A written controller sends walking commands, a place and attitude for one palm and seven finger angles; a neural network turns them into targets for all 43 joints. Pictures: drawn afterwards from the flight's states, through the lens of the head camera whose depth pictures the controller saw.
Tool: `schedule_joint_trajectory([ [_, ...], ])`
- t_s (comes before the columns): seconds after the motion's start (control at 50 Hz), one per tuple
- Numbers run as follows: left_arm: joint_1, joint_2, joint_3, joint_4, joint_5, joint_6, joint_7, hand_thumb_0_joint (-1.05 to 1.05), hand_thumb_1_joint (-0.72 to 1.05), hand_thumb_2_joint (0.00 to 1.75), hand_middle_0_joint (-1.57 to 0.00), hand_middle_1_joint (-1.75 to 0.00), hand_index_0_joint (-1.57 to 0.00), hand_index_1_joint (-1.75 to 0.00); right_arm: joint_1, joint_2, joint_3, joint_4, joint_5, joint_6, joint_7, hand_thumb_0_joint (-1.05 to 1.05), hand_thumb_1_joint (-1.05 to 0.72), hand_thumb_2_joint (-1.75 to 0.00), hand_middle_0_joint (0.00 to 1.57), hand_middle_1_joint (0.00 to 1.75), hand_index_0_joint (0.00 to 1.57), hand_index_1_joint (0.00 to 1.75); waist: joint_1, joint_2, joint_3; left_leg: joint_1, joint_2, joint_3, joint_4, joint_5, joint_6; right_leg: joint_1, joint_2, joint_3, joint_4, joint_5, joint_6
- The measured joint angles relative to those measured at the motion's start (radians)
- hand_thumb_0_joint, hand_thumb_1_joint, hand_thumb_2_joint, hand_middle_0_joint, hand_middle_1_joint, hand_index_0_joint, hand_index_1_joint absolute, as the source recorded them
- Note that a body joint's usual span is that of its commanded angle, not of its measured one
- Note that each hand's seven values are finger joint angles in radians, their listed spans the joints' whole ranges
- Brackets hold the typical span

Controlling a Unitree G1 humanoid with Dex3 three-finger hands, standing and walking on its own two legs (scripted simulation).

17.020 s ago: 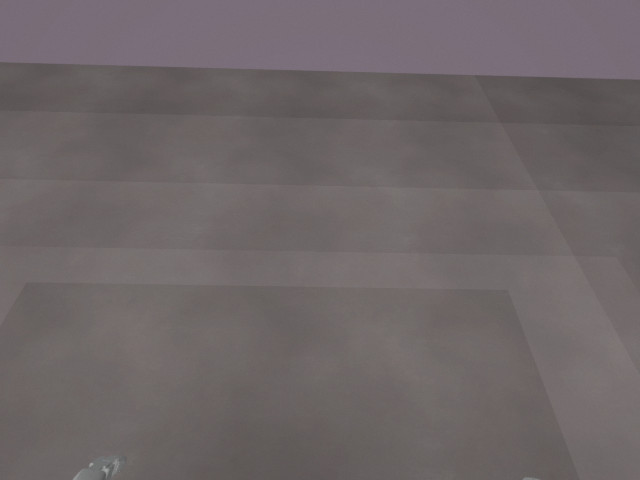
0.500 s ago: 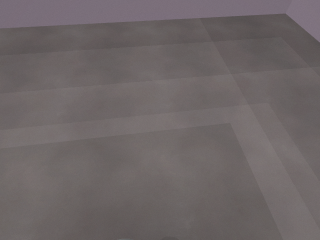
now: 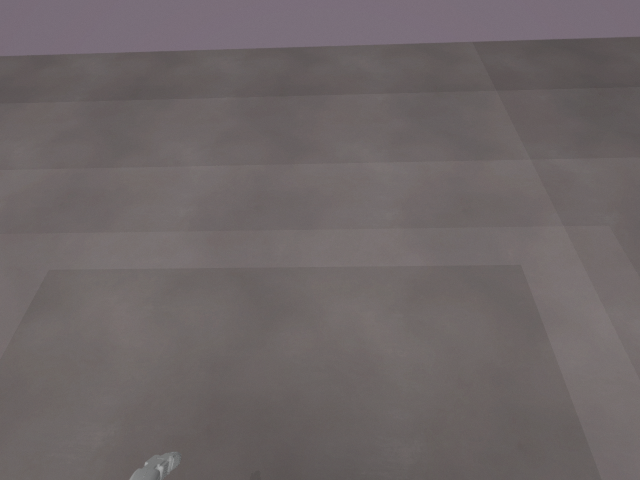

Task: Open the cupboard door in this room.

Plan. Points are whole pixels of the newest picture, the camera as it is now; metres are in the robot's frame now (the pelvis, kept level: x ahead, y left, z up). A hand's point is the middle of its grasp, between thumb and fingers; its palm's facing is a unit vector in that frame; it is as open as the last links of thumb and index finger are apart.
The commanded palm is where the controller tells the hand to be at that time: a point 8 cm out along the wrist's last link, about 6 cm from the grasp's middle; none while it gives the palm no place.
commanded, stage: turn or walk to find it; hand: left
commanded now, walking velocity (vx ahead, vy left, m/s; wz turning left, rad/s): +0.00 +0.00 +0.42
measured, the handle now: out of the picture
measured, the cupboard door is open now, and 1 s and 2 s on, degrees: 0 0 0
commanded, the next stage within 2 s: stand and wait in 0.42 s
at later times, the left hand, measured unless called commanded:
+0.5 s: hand out of the picture -0.04 +0.25 -0.18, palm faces +0.27 -0.93 -0.25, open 7.4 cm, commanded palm none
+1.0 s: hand out of the picture -0.02 +0.19 -0.16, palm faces +0.13 -0.97 -0.21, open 7.4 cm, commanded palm none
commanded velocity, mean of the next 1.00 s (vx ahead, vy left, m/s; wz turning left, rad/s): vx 0.00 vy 0.00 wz -0.12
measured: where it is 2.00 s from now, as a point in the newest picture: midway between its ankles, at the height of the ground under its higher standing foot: outside the picture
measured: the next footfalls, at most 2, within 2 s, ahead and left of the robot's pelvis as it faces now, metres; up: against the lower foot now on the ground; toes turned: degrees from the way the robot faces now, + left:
left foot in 0.40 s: -0.01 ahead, +0.15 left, +0.00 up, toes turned +16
right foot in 0.76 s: +0.04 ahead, -0.09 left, +0.00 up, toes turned +3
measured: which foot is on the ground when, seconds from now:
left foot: up 0.00-0.38, down 0.40-0.78, up 0.80-1.00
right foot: down 0.00-0.40, up 0.42-0.74, down 0.76-1.00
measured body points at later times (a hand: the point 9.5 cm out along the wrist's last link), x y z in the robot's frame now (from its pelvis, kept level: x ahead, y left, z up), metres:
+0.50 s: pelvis -0.02 +0.03 +0.00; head +0.01 +0.06 +0.45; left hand -0.06 +0.30 -0.16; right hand +0.13 -0.19 -0.13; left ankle -0.05 +0.14 -0.73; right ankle -0.02 -0.11 -0.68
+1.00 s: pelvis -0.03 +0.01 +0.01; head +0.02 +0.00 +0.46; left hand -0.03 +0.24 -0.14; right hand +0.06 -0.24 -0.15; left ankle -0.07 +0.16 -0.68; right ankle +0.00 -0.09 -0.73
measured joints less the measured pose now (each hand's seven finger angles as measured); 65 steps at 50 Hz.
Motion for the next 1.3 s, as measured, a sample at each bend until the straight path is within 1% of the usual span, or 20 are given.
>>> schedule_joint_trajectory([
  [0.06, 0.020, -0.021, -0.006, -0.009, 0.001, -0.007, 0.002, 0.00, 0.90, 0.90, -0.20, -0.30, -0.20, -0.30, 0.010, -0.014, -0.012, 0.011, -0.003, 0.021, 0.002, 0.00, -0.91, -0.90, 0.20, 0.30, 0.20, 0.30, 0.000, 0.007, 0.004, -0.097, -0.013, 0.020, 0.293, -0.138, -0.008, 0.012, -0.020, -0.029, 0.000, -0.010, -0.030],
  [0.1, 0.035, -0.031, -0.008, -0.005, 0.002, -0.004, 0.003, 0.00, 0.90, 0.90, -0.20, -0.30, -0.20, -0.30, 0.013, -0.023, -0.018, 0.018, -0.005, 0.027, 0.008, 0.00, -0.91, -0.90, 0.20, 0.30, 0.20, 0.30, -0.001, 0.009, 0.008, -0.141, 0.002, 0.038, 0.447, -0.114, -0.017, 0.029, -0.029, -0.046, -0.025, -0.001, -0.031],
  [0.16, 0.053, -0.036, -0.009, 0.006, 0.005, -0.003, 0.005, 0.00, 0.90, 0.90, -0.20, -0.30, -0.20, -0.30, 0.019, -0.028, -0.019, 0.024, -0.006, 0.028, 0.012, 0.00, -0.91, -0.90, 0.19, 0.30, 0.20, 0.30, -0.004, 0.002, 0.013, -0.156, 0.035, 0.058, 0.527, -0.083, -0.038, 0.044, -0.046, -0.073, -0.046, 0.008, -0.029],
  [0.32, 0.087, -0.014, -0.001, 0.029, 0.014, -0.006, -0.001, 0.00, 0.90, 0.90, -0.21, -0.30, -0.21, -0.30, -0.009, -0.018, 0.001, 0.041, 0.004, 0.024, 0.009, 0.00, -0.91, -0.90, 0.19, 0.30, 0.20, 0.30, 0.027, -0.048, 0.032, -0.019, 0.080, 0.119, 0.217, -0.145, -0.051, 0.037, -0.105, -0.135, -0.017, -0.009, -0.005],
  [0.38, 0.104, 0.009, 0.009, 0.042, 0.010, 0.002, -0.002, 0.00, 0.90, 0.90, -0.21, -0.30, -0.21, -0.30, -0.030, -0.015, 0.010, 0.027, 0.006, 0.006, 0.010, 0.00, -0.91, -0.90, 0.19, 0.30, 0.20, 0.30, 0.035, -0.062, 0.030, 0.066, 0.078, 0.154, 0.003, -0.029, -0.037, 0.016, -0.127, -0.160, 0.044, -0.039, 0.019],
  [0.4, 0.111, 0.019, 0.013, 0.045, 0.006, 0.008, -0.002, 0.00, 0.90, 0.90, -0.21, -0.30, -0.21, -0.30, -0.036, -0.015, 0.011, 0.019, 0.004, -0.004, 0.010, 0.00, -0.91, -0.90, 0.19, 0.30, 0.20, 0.30, 0.036, -0.066, 0.024, 0.083, 0.076, 0.156, -0.046, 0.011, -0.005, -0.004, -0.134, -0.161, 0.086, -0.056, 0.028],
  [0.46, 0.105, 0.056, 0.025, 0.070, 0.002, 0.043, 0.006, 0.00, 0.90, 0.90, -0.20, -0.30, -0.20, -0.30, -0.061, 0.011, 0.018, 0.004, 0.000, -0.025, 0.005, 0.00, -0.91, -0.90, 0.19, 0.30, 0.20, 0.30, 0.048, -0.103, 0.030, 0.073, 0.057, 0.159, -0.014, -0.012, 0.028, -0.093, -0.116, -0.061, 0.309, -0.224, 0.048],
  [0.54, 0.089, 0.068, 0.026, 0.099, -0.002, 0.047, 0.004, 0.00, 0.90, 0.90, -0.20, -0.30, -0.20, -0.30, -0.072, 0.029, 0.034, 0.006, -0.003, -0.037, -0.015, 0.00, -0.91, -0.90, 0.19, 0.30, 0.20, 0.30, 0.054, -0.093, 0.017, 0.110, 0.056, 0.144, -0.087, 0.026, 0.027, -0.157, -0.070, 0.010, 0.460, -0.177, 0.050],
  [0.62, 0.096, 0.052, 0.009, 0.114, 0.000, 0.035, 0.003, 0.00, 0.91, 0.90, -0.20, -0.30, -0.20, -0.30, -0.079, 0.047, 0.045, 0.028, -0.002, -0.046, -0.021, 0.00, -0.91, -0.90, 0.20, 0.30, 0.20, 0.30, 0.065, -0.081, -0.004, 0.153, 0.052, 0.157, -0.151, 0.056, 0.029, -0.125, -0.054, 0.040, 0.358, -0.133, 0.045],
  [0.72, 0.119, 0.006, -0.005, 0.125, 0.002, 0.035, -0.007, 0.00, 0.91, 0.90, -0.20, -0.30, -0.20, -0.30, -0.084, 0.064, 0.041, 0.047, -0.002, -0.036, -0.020, 0.00, -0.91, -0.90, 0.20, 0.30, 0.20, 0.30, 0.068, -0.050, -0.013, 0.162, 0.069, 0.204, -0.119, 0.030, 0.013, -0.033, -0.037, 0.018, 0.141, -0.085, 0.039],
  [0.74, 0.126, -0.002, -0.005, 0.125, 0.003, 0.033, -0.009, 0.00, 0.91, 0.90, -0.20, -0.30, -0.20, -0.30, -0.082, 0.065, 0.039, 0.048, -0.001, -0.033, -0.019, 0.00, -0.90, -0.90, 0.20, 0.30, 0.21, 0.30, 0.068, -0.045, -0.013, 0.155, 0.075, 0.216, -0.094, 0.015, 0.007, -0.009, -0.034, 0.010, 0.086, -0.040, 0.036],
  [0.78, 0.131, -0.026, -0.004, 0.127, 0.008, 0.027, -0.012, 0.00, 0.90, 0.90, -0.20, -0.30, -0.20, -0.30, -0.077, 0.056, 0.030, 0.049, 0.005, -0.025, -0.020, 0.00, -0.90, -0.90, 0.20, 0.30, 0.21, 0.30, 0.063, -0.013, -0.005, 0.127, 0.103, 0.223, -0.022, -0.021, -0.001, 0.004, -0.009, 0.004, 0.049, -0.011, -0.009],
  [0.82, 0.133, -0.047, -0.002, 0.119, 0.009, 0.021, -0.013, 0.00, 0.90, 0.90, -0.20, -0.30, -0.20, -0.30, -0.066, 0.041, 0.018, 0.048, 0.008, -0.007, -0.025, 0.00, -0.91, -0.90, 0.20, 0.30, 0.21, 0.30, 0.058, 0.005, -0.002, 0.068, 0.102, 0.187, 0.107, -0.136, -0.005, -0.010, 0.005, 0.005, 0.055, -0.016, -0.036],
  [0.88, 0.131, -0.065, 0.006, 0.103, 0.009, 0.018, -0.010, 0.00, 0.90, 0.90, -0.20, -0.30, -0.20, -0.30, -0.059, 0.019, 0.008, 0.052, 0.007, 0.008, -0.025, 0.00, -0.91, -0.90, 0.20, 0.30, 0.20, 0.30, 0.064, -0.002, 0.011, -0.023, 0.081, 0.138, 0.317, -0.161, -0.007, -0.013, 0.016, 0.026, 0.006, 0.020, -0.045],
  [0.92, 0.126, -0.067, 0.011, 0.097, 0.009, 0.020, -0.010, 0.00, 0.90, 0.90, -0.20, -0.30, -0.20, -0.30, -0.053, 0.007, 0.004, 0.051, 0.006, 0.007, -0.025, 0.00, -0.91, -0.90, 0.20, 0.30, 0.20, 0.30, 0.061, -0.012, 0.019, -0.050, 0.080, 0.129, 0.358, -0.145, -0.015, -0.014, 0.021, 0.042, -0.030, 0.049, -0.046],
  [1.08, 0.092, -0.013, 0.035, 0.077, 0.011, 0.027, -0.016, 0.00, 0.90, 0.90, -0.21, -0.30, -0.21, -0.30, -0.045, -0.017, 0.004, 0.026, 0.009, -0.008, -0.036, 0.00, -0.91, -0.90, 0.19, 0.30, 0.20, 0.30, 0.058, -0.062, 0.021, 0.011, 0.073, 0.118, 0.116, -0.116, -0.031, -0.055, 0.046, 0.117, -0.063, 0.100, -0.032],
  [1.14, 0.079, 0.019, 0.043, 0.069, 0.003, 0.041, -0.016, 0.00, 0.90, 0.90, -0.21, -0.30, -0.21, -0.30, -0.034, -0.018, 0.012, 0.005, 0.009, -0.032, -0.040, 0.00, -0.91, -0.90, 0.19, 0.30, 0.20, 0.30, 0.046, -0.069, 0.007, 0.088, 0.076, 0.127, -0.088, 0.001, -0.017, -0.096, 0.067, 0.139, -0.004, 0.082, -0.013],
  [1.2, 0.052, 0.055, 0.054, 0.064, 0.004, 0.062, -0.021, 0.00, 0.90, 0.90, -0.20, -0.30, -0.20, -0.30, -0.024, 0.003, 0.020, -0.008, -0.002, -0.038, -0.037, 0.00, -0.91, -0.90, 0.19, 0.30, 0.20, 0.30, 0.040, -0.093, 0.011, 0.093, 0.081, 0.164, -0.067, 0.014, 0.006, -0.179, 0.069, 0.134, 0.239, -0.117, 0.004],
  [1.26, 0.032, 0.076, 0.063, 0.048, 0.008, 0.067, -0.032, 0.00, 0.90, 0.90, -0.20, -0.30, -0.20, -0.30, -0.005, 0.018, 0.028, -0.013, -0.010, -0.035, -0.033, 0.00, -0.91, -0.90, 0.19, 0.30, 0.20, 0.30, 0.036, -0.082, 0.006, 0.121, 0.104, 0.189, -0.098, 0.016, 0.007, -0.239, 0.055, 0.094, 0.473, -0.144, 0.024],
  [1.3, 0.022, 0.083, 0.063, 0.033, 0.007, 0.064, -0.036, 0.00, 0.90, 0.90, -0.20, -0.30, -0.20, -0.30, 0.004, 0.026, 0.030, -0.013, -0.012, -0.035, -0.030, 0.00, -0.91, -0.90, 0.20, 0.30, 0.20, 0.30, 0.037, -0.073, 0.005, 0.135, 0.117, 0.209, -0.118, 0.024, 0.005, -0.245, 0.035, 0.073, 0.523, -0.134, 0.037],
])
